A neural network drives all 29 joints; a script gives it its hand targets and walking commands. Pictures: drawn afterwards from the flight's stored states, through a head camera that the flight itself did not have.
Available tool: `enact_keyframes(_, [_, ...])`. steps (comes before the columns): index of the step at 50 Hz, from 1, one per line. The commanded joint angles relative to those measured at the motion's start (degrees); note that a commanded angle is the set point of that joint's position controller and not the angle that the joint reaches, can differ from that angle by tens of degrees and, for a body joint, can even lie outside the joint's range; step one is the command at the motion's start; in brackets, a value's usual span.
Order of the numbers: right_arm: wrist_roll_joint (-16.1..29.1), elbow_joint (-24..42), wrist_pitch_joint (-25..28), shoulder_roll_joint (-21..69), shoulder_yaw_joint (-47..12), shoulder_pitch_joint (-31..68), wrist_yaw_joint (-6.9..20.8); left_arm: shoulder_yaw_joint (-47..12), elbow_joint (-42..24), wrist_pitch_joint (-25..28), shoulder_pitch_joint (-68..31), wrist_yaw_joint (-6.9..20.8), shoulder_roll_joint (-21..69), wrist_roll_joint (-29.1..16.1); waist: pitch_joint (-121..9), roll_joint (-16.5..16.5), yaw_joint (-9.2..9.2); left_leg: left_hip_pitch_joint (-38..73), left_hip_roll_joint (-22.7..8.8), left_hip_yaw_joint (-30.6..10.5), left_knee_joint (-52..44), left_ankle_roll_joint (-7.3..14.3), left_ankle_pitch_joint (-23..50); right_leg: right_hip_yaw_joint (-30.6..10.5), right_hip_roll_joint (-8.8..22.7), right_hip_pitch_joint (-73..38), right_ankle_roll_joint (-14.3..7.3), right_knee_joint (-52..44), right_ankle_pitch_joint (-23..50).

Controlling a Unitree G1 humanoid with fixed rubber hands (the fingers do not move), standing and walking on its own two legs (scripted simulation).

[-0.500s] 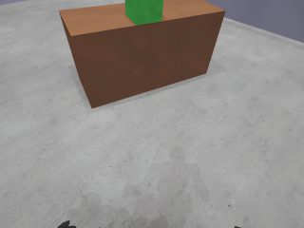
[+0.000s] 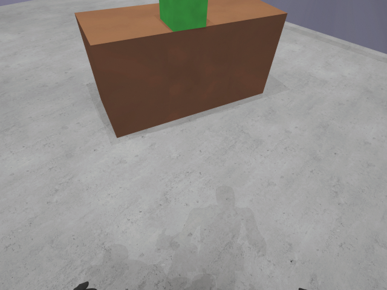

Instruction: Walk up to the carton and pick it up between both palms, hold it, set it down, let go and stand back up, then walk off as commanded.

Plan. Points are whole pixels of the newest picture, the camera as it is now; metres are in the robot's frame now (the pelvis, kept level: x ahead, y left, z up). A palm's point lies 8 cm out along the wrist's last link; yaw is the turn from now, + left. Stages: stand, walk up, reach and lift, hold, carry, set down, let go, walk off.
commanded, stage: stand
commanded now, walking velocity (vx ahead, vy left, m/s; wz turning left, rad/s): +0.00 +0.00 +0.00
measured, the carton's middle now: (182, 7) +1.59 +0.04 +0.01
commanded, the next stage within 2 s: walk up in 0.16 s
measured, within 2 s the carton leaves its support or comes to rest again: neither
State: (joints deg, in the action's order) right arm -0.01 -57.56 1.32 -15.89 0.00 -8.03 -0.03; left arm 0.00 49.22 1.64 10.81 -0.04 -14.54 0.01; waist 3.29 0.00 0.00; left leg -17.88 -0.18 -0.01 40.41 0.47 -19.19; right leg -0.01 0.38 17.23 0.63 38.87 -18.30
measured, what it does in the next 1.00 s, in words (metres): walks ahead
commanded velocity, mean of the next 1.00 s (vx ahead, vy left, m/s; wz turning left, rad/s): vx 0.00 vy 0.00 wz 0.00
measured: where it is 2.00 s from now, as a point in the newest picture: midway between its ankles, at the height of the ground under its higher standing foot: (182, 240)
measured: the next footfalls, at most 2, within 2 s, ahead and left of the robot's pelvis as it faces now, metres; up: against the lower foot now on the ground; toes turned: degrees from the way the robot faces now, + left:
right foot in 1.16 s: +0.36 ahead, -0.06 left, +0.00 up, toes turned +6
left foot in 1.58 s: +0.48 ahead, +0.18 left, +0.00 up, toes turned +15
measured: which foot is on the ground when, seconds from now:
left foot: down 0.00-1.00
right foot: down 0.00-0.68, up 0.70-1.00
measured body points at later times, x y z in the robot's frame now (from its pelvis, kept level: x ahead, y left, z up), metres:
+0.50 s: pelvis +0.01 +0.00 +0.01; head +0.01 +0.01 +0.46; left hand +0.12 +0.28 -0.11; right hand +0.10 -0.28 -0.12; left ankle +0.03 +0.11 -0.71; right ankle +0.03 -0.13 -0.71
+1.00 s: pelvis +0.15 +0.07 +0.00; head +0.16 +0.13 +0.45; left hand +0.28 +0.36 -0.14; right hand +0.16 -0.27 -0.07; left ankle +0.07 +0.15 -0.72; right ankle +0.20 -0.07 -0.67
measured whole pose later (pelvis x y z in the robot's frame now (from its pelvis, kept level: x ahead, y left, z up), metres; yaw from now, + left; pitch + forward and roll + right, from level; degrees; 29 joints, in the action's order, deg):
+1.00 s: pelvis +0.15 +0.07 +0.00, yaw +8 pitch -1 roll -3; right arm 0.0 -56.8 6.4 -23.2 0.0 -26.2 -1.1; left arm 0.0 49.3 -0.7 2.3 4.1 -22.2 0.0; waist 3.5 5.0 0.0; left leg -11.1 0.0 -1.4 40.8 2.6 -28.3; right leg 2.4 1.4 30.0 -1.2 59.8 -24.5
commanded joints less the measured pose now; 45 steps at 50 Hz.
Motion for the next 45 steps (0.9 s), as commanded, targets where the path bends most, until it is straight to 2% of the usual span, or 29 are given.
enact_keyframes(1, [-0.76, 1.92, 1.45, -14.69, 3.42, 5.58, -0.27, 3.58, 1.82, 1.26, -4.37, -0.82, -15.16, 0.24, -4.78, 1.70, -0.08, 4.43, -6.64, -8.19, -15.82, 3.13, 8.57, -7.58, 6.15, -3.96, -3.51, -13.98, 7.86])
enact_keyframes(4, [-0.85, 1.78, 1.53, -15.02, 3.40, 5.24, -0.13, 3.49, 1.65, 1.46, -4.45, -0.72, -15.04, 0.15, -4.34, 2.57, -0.24, 3.63, -6.46, -8.46, -16.05, 3.27, 7.41, -7.47, 6.01, -4.02, -3.52, -13.88, 6.23])
enact_keyframes(7, [-0.45, 1.71, 1.16, -14.76, 3.58, 5.16, 0.01, 3.48, 1.65, 1.59, -3.87, -1.02, -15.44, 0.53, -4.88, 0.64, 0.39, 5.05, -6.31, -7.90, -15.24, 2.74, 9.77, -7.71, 6.03, -3.46, -3.50, -14.49, 8.76])
enact_keyframes(8, [-0.57, 1.83, 1.15, -14.34, 3.39, 4.45, -0.34, 3.82, 1.85, 1.45, -4.65, -0.93, -16.81, 0.57, -4.13, 3.06, 0.90, 5.15, -6.56, -7.93, -15.33, 2.81, 8.44, -7.59, 6.22, -2.96, -3.28, -14.94, 6.72])
enact_keyframes(12, [-0.83, 1.38, 1.33, -14.67, 3.27, 4.48, -0.09, 3.54, 2.22, 1.49, -3.45, -0.64, -15.53, 0.43, -4.20, 1.03, 0.29, 4.46, -6.31, -7.91, -15.72, 2.71, 6.03, -7.60, 5.94, -3.37, -3.39, -14.79, 5.30])
enact_keyframes(14, [-0.87, 1.48, 1.27, -14.56, 3.44, 4.92, -0.24, 3.57, 1.75, 1.48, -4.63, -0.61, -15.37, 0.61, -4.25, 2.78, 0.10, 3.47, -6.49, -8.42, -16.44, 3.00, 5.31, -7.43, 5.99, -3.74, -3.46, -14.67, 3.77])
enact_keyframes(17, [-0.87, 1.32, 1.56, -15.87, 3.69, 4.92, -0.26, 3.29, 1.76, 1.19, -3.82, -0.59, -14.61, 0.25, -4.20, 0.47, -0.02, 3.35, -7.09, -9.11, -17.17, 3.04, 6.78, -7.03, 5.66, -4.39, -3.24, -13.66, 6.78])
enact_keyframes(18, [-0.55, 4.22, 2.36, -22.55, 6.84, -2.62, 1.02, 7.53, -3.71, 1.95, -4.48, 1.46, -24.65, 3.09, -10.69, 5.09, -1.08, -2.42, -6.03, -16.14, -15.81, 6.68, -21.05, -4.77, 4.05, -8.24, -5.32, -8.29, -21.97])
enact_keyframes(19, [-1.47, 4.73, 2.87, -23.61, 7.26, -2.09, 1.58, 8.60, -3.21, 1.92, -2.94, 2.11, -25.50, 4.53, -4.71, 3.62, -1.54, -9.39, -5.21, -17.57, -16.36, 5.55, -31.10, -8.88, 4.82, -6.29, -6.57, -8.10, -33.31])
enact_keyframes(21, [-1.67, 6.58, 2.92, -21.32, 6.79, -1.21, 1.82, 9.21, -3.24, 2.00, 0.73, 2.65, -24.89, 4.63, 1.15, 5.08, -3.75, -20.07, -2.86, -12.47, -12.68, 2.94, -25.32, -12.50, 7.39, -11.14, -8.07, -12.57, -35.49])
enact_keyframes(22, [-1.22, 8.14, 3.19, -18.93, 6.27, 0.82, 1.82, 9.83, -2.50, 2.45, 3.73, 2.38, -26.13, 4.52, 2.34, 8.87, -5.03, -26.76, 0.41, -2.33, -4.89, 0.28, -15.69, -16.92, 12.11, -18.72, -10.78, -20.89, -35.30])
enact_keyframes(23, [-1.27, 8.10, 3.40, -16.27, 5.96, 0.01, 1.64, 10.75, -2.34, 3.08, 4.34, 1.92, -27.59, 4.79, 1.52, 18.16, -4.57, -30.83, -0.52, 5.09, 11.03, 0.79, -6.96, -25.32, 21.52, -23.61, -13.79, -27.48, -33.81])
enact_keyframes(24, [-1.75, 8.87, 3.68, -17.97, 6.46, 1.15, 1.66, 10.41, -3.17, 3.16, 3.61, 1.76, -25.53, 4.08, 2.59, 14.54, -4.72, -32.66, -4.50, 2.31, 14.03, 0.83, -8.79, -24.82, 23.41, -22.49, -15.12, -28.64, -25.62])
enact_keyframes(25, [-1.72, 8.82, 3.78, -18.90, 6.70, 1.16, 2.09, 9.86, -3.62, 3.12, 2.36, 1.64, -25.15, 3.88, 1.29, 10.70, -4.30, -30.15, -4.54, 1.41, 13.16, 0.77, -9.27, -23.25, 23.23, -21.92, -15.44, -28.42, -21.79])
enact_keyframes(28, [-1.29, 8.95, 4.57, -18.82, 6.43, 1.72, 3.55, 9.52, -4.22, 2.62, 1.25, 2.17, -25.92, 3.27, -0.35, 13.18, -4.17, -22.28, -4.34, 2.63, 5.81, 1.18, -9.89, -13.37, 18.10, -17.62, -13.77, -25.46, -19.18])
enact_keyframes(29, [-1.05, 8.52, 4.42, -18.80, 6.53, -0.73, 3.78, 9.21, -4.38, 2.30, -0.02, 2.42, -26.33, 3.36, -0.40, 14.70, -2.96, -18.37, -3.83, 3.38, 5.24, 1.42, -8.39, -11.36, 17.54, -14.17, -13.25, -25.35, -20.98])
enact_keyframes(31, [-0.69, 5.65, 4.28, -19.38, 7.07, -9.70, 3.81, 9.08, -6.68, 1.40, -7.76, 3.13, -26.20, 3.65, -0.21, 13.80, 3.64, -2.02, -2.11, 7.00, -1.90, 1.56, -3.86, -4.32, 14.72, -1.57, -11.31, -18.29, -24.06])
enact_keyframes(32, [-0.89, 2.29, 4.58, -18.94, 7.42, -19.10, 3.13, 8.20, -7.59, 0.76, -10.91, 3.28, -23.57, 3.94, -1.25, 6.02, 8.04, 10.24, 0.34, 6.46, -7.55, 1.91, -1.93, 0.99, 10.09, 6.37, -8.84, -6.19, -24.88])
enact_keyframes(33, [-1.47, -0.82, 5.21, -23.15, 8.74, -27.45, 1.87, 7.03, -7.89, 0.35, -10.46, 3.55, -18.51, 3.89, -2.58, -9.71, 11.32, 23.07, -4.45, -10.12, -17.88, 3.76, -9.81, 6.77, 3.72, 17.36, -4.97, 19.01, -16.67])
enact_keyframes(34, [-2.07, -0.43, 5.75, -28.36, 9.32, -30.31, 0.61, 5.47, -8.78, 0.61, -8.64, 3.83, -14.10, 3.25, -2.48, -19.62, 10.27, 28.77, -17.05, -41.21, -27.04, 6.34, -11.25, 2.89, -2.75, 33.88, -1.13, 31.56, -17.38])
enact_keyframes(35, [-0.55, 1.47, 5.68, -29.15, 8.92, -24.08, -0.02, 5.98, -8.98, 0.31, -10.00, 3.45, -18.75, 3.01, 0.22, -6.09, 7.75, 21.75, -21.44, -50.66, -30.49, 9.93, -18.19, -3.00, 0.39, 35.00, -1.23, 31.42, -14.87])
enact_keyframes(36, [-0.23, 2.90, 5.84, -29.83, 9.17, -19.61, -0.35, 6.39, -8.60, 0.46, -11.66, 3.56, -21.97, 2.47, 2.48, 0.24, 6.29, 17.68, -20.99, -49.07, -31.04, 10.87, -20.08, -5.00, 2.17, 33.79, -2.45, 30.42, -11.17])
enact_keyframes(37, [-0.41, 3.82, 6.09, -28.33, 8.70, -16.40, -0.59, 6.59, -7.76, 0.61, -10.66, 3.72, -22.37, 2.10, 4.11, 1.65, 4.01, 16.64, -18.81, -41.71, -28.27, 9.31, -11.80, -5.88, 3.51, 32.16, -2.86, 28.64, -6.33])
enact_keyframes(38, [-0.50, 3.79, 6.38, -25.37, 7.67, -15.86, -0.78, 6.49, -6.64, 0.67, -9.45, 4.06, -20.64, 1.93, 4.64, 0.96, 2.97, 17.10, -15.57, -34.16, -25.72, 6.78, 1.12, -6.23, 4.02, 30.11, -2.55, 26.65, -1.98])
enact_keyframes(39, [-0.24, 4.05, 6.60, -23.55, 6.91, -16.36, -1.01, 6.38, -6.18, 0.31, -8.83, 4.39, -20.07, 1.92, 1.92, -1.21, 2.57, 17.58, -13.54, -30.33, -23.39, 4.33, 11.36, -5.39, 3.05, 27.18, -2.12, 25.06, -0.96])
enact_keyframes(41, [0.13, 4.26, 6.87, -22.20, 6.47, -20.35, -1.34, 6.12, -6.52, -0.21, -9.96, 4.60, -19.55, 1.86, -0.97, -5.40, 3.89, 20.82, -12.22, -26.30, -21.13, 3.96, 19.73, -3.46, 2.63, 26.96, -1.38, 24.05, -1.25])
enact_keyframes(42, [0.11, 4.76, 6.86, -22.84, 6.64, -21.19, -1.56, 6.08, -7.08, -0.25, -11.41, 4.64, -19.38, 1.94, -1.95, -5.94, 4.41, 21.94, -12.42, -26.62, -20.61, 4.97, 20.22, -3.06, 2.26, 27.78, -1.23, 24.26, -1.86])
enact_keyframes(43, [0.39, 4.88, 6.83, -22.39, 6.69, -23.02, -1.84, 5.88, -6.92, -0.37, -13.54, 4.73, -19.29, 2.16, -1.25, -5.74, 5.04, 21.78, -12.11, -25.73, -19.60, 3.54, 23.93, -3.02, 2.53, 28.49, -1.13, 23.02, -0.65])
enact_keyframes(45, [0.48, 4.60, 6.69, -21.60, 6.32, -23.74, -2.27, 5.66, -7.00, -0.65, -16.14, 4.68, -19.21, 1.99, 0.32, -6.28, 5.24, 21.03, -11.18, -24.15, -18.69, 3.24, 27.12, -2.53, 2.01, 28.73, -0.81, 20.97, -0.65])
